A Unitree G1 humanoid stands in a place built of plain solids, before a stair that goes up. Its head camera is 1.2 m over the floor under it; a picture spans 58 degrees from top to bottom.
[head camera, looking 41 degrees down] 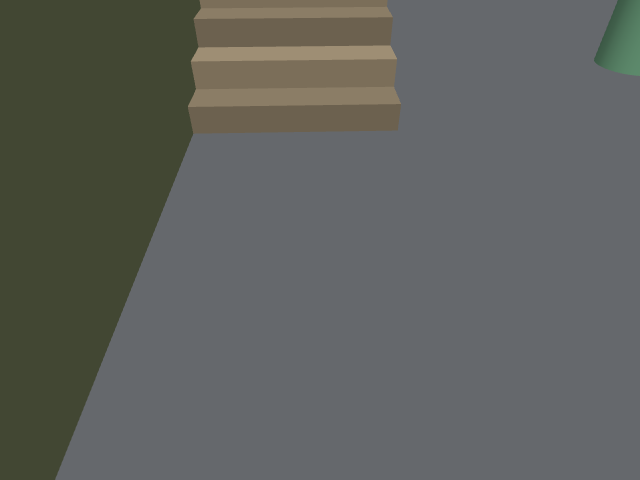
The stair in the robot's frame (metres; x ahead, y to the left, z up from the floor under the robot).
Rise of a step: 0.17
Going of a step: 0.25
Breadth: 1.21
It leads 2 degrees to the left of straight ahead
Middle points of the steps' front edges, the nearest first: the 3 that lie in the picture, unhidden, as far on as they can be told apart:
2.35 0.14 0.17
2.61 0.15 0.33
2.86 0.16 0.50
